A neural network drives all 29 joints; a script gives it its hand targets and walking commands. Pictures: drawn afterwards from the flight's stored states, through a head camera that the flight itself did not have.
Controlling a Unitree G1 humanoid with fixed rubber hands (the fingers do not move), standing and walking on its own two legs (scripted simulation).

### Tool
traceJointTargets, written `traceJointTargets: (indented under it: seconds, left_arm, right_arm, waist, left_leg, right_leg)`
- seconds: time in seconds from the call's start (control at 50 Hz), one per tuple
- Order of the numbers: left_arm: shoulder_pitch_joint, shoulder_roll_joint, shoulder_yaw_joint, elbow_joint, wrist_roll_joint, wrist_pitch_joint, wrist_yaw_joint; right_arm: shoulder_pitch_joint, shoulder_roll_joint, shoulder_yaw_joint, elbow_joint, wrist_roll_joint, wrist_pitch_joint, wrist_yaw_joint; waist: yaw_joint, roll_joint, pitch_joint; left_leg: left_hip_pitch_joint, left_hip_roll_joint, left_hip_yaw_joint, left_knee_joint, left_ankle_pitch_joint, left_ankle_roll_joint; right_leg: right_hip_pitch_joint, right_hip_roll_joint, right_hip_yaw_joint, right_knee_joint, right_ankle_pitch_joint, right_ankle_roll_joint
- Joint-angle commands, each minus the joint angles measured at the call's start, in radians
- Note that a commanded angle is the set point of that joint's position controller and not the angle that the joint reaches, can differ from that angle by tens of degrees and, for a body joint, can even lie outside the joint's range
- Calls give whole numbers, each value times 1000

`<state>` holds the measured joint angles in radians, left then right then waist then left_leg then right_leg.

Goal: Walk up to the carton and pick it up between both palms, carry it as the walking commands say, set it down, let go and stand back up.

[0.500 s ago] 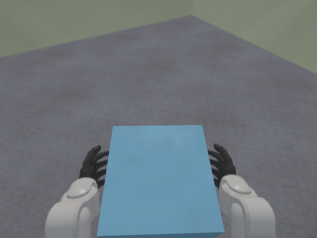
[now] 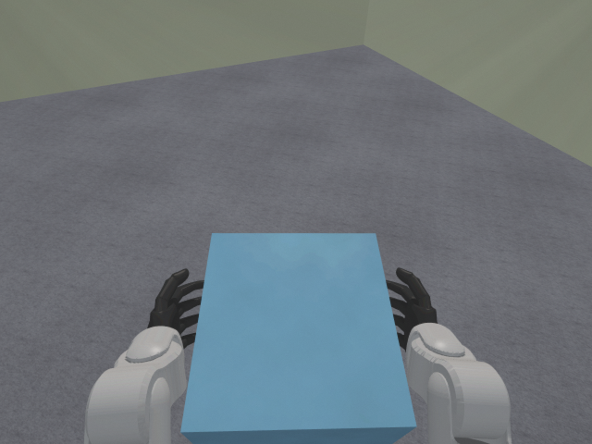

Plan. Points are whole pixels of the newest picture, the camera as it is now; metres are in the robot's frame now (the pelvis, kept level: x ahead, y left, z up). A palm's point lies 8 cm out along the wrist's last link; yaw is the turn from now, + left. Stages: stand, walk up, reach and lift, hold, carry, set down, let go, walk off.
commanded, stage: carry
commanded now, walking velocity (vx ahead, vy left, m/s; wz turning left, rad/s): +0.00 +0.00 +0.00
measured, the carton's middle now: (293, 356) +0.24 +0.00 +0.03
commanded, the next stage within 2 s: hold in 1.52 s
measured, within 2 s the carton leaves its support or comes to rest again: neither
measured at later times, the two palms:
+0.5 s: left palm (168, 321) +0.27 +0.16 +0.06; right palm (392, 314) +0.27 -0.13 +0.06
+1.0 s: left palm (157, 311) +0.29 +0.18 +0.06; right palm (374, 306) +0.29 -0.11 +0.06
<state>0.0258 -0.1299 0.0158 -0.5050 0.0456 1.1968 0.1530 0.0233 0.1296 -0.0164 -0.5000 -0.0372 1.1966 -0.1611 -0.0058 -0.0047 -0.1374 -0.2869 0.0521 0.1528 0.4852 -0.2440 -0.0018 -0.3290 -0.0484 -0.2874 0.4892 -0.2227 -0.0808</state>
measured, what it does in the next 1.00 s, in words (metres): stands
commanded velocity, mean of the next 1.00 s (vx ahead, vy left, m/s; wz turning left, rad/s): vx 0.00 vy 0.00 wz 0.00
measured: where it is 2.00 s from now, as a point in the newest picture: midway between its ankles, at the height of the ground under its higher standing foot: outside the picture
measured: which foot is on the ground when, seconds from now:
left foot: down 0.00-1.00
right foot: down 0.00-1.00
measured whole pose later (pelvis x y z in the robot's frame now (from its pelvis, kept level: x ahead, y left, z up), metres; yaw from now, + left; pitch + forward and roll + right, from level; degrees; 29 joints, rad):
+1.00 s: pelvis +0.01 +0.03 +0.00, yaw +0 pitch +2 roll +0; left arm -0.14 -0.13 0.11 -0.03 0.13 0.83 0.09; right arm -0.15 0.13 -0.10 -0.02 -0.13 0.83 -0.10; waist 0.00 0.00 -0.09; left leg -0.25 0.02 0.17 0.48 -0.27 0.04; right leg -0.30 -0.08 -0.27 0.49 -0.22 -0.04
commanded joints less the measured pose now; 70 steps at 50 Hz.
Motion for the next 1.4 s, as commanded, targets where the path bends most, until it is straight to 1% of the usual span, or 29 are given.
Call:
traceJointTargets:
  seconds: [0.0,0.06,0.1,0.34,0.42,0.46,0.5,0.58,0.64,0.68,0.7,0.74,0.8,0.84,0.9,0.96,1.02,1.06,1.12,1.16,1.22,1.26,1.32,1.38]
  left_arm:
    - [-359,-685,-513,20,-213,-24,-128]
    - [-412,-702,-491,64,-204,-67,-137]
    - [-429,-712,-481,88,-199,-93,-141]
    - [-490,-691,-405,239,-139,-229,-153]
    - [-528,-642,-335,361,-87,-302,-161]
    - [-546,-648,-329,387,-78,-341,-168]
    - [-542,-677,-354,370,-90,-362,-172]
    - [-506,-702,-392,317,-109,-352,-170]
    - [-486,-670,-370,357,-88,-350,-171]
    - [-501,-659,-354,390,-78,-367,-176]
    - [-513,-665,-356,389,-80,-376,-179]
    - [-525,-689,-375,360,-95,-383,-180]
    - [-503,-702,-392,327,-108,-369,-176]
    - [-487,-682,-377,355,-95,-363,-175]
    - [-506,-665,-353,410,-76,-382,-183]
    - [-532,-691,-370,386,-92,-398,-187]
    - [-513,-700,-381,359,-102,-384,-182]
    - [-497,-679,-363,401,-84,-382,-183]
    - [-522,-668,-344,455,-67,-407,-193]
    - [-544,-688,-359,433,-81,-420,-197]
    - [-533,-707,-379,388,-100,-410,-192]
    - [-510,-690,-366,419,-86,-403,-192]
    - [-523,-672,-345,477,-68,-422,-201]
    - [-549,-701,-366,446,-86,-439,-206]
  right_arm:
    - [-384,710,534,18,223,-25,124]
    - [-436,722,501,67,209,-68,135]
    - [-449,732,486,97,200,-95,138]
    - [-503,709,398,254,133,-234,149]
    - [-541,664,332,369,83,-307,160]
    - [-559,672,330,389,75,-347,168]
    - [-555,702,359,367,87,-368,171]
    - [-518,732,408,311,109,-357,166]
    - [-501,697,387,349,92,-354,168]
    - [-517,683,370,379,81,-371,175]
    - [-528,688,372,378,83,-380,179]
    - [-538,711,390,351,97,-386,182]
    - [-513,726,406,320,109,-372,175]
    - [-496,705,389,352,94,-366,175]
    - [-515,683,361,406,72,-385,185]
    - [-540,708,375,383,85,-400,190]
    - [-519,720,388,358,94,-387,183]
    - [-502,700,370,401,75,-384,184]
    - [-530,683,348,453,55,-409,197]
    - [-550,704,363,431,67,-423,202]
    - [-538,726,386,385,85,-414,196]
    - [-513,710,374,417,69,-406,195]
    - [-526,688,351,473,46,-426,207]
    - [-552,716,374,441,62,-443,214]
  waist:
    - [10,-33,-73]
    - [11,-37,-67]
    - [10,-36,-78]
    - [7,-10,-121]
    - [8,1,-133]
    - [8,5,-140]
    - [7,5,-151]
    - [4,0,-175]
    - [3,0,-174]
    - [3,2,-161]
    - [3,3,-155]
    - [3,6,-153]
    - [2,5,-168]
    - [2,4,-171]
    - [2,8,-151]
    - [3,11,-143]
    - [3,7,-158]
    - [3,6,-161]
    - [4,10,-142]
    - [4,12,-137]
    - [4,8,-155]
    - [5,7,-165]
    - [7,11,-151]
    - [9,11,-144]
  left_leg:
    - [-23,83,-83,-80,1,25]
    - [-14,79,-82,-90,-16,25]
    - [-2,77,-82,-91,-17,27]
    - [22,86,-108,-98,19,37]
    - [20,91,-116,-98,43,37]
    - [25,91,-118,-98,52,37]
    - [35,94,-120,-94,75,40]
    - [52,102,-125,-70,172,42]
    - [57,105,-126,-64,209,41]
    - [54,106,-128,-73,197,41]
    - [53,107,-129,-78,189,41]
    - [56,108,-131,-83,187,43]
    - [68,112,-131,-76,226,46]
    - [70,113,-132,-73,243,46]
    - [61,113,-133,-86,214,45]
    - [57,114,-134,-97,191,47]
    - [67,116,-134,-89,225,49]
    - [68,117,-134,-86,240,49]
    - [57,116,-134,-97,206,47]
    - [54,116,-134,-104,187,48]
    - [64,118,-133,-96,219,50]
    - [69,119,-132,-88,245,49]
    - [62,117,-131,-94,223,46]
    - [59,116,-130,-101,198,47]
  right_leg:
    - [92,-188,218,-186,-24,96]
    - [79,-189,226,-214,-83,97]
    - [79,-188,227,-222,-95,98]
    - [113,-166,205,-176,-25,80]
    - [124,-157,200,-149,5,73]
    - [127,-155,201,-140,14,70]
    - [137,-153,199,-126,41,70]
    - [160,-154,192,-94,161,72]
    - [166,-158,186,-81,201,75]
    - [161,-156,185,-79,177,75]
    - [156,-155,185,-79,160,75]
    - [152,-153,185,-77,139,75]
    - [156,-153,182,-69,159,78]
    - [160,-154,181,-64,171,79]
    - [154,-153,183,-67,139,78]
    - [146,-151,185,-70,104,77]
    - [152,-152,184,-64,128,79]
    - [158,-152,184,-62,145,80]
    - [155,-150,187,-65,118,77]
    - [151,-148,189,-67,99,75]
    - [158,-147,189,-62,127,74]
    - [167,-148,190,-57,157,75]
    - [166,-148,193,-59,149,74]
    - [159,-146,196,-61,127,71]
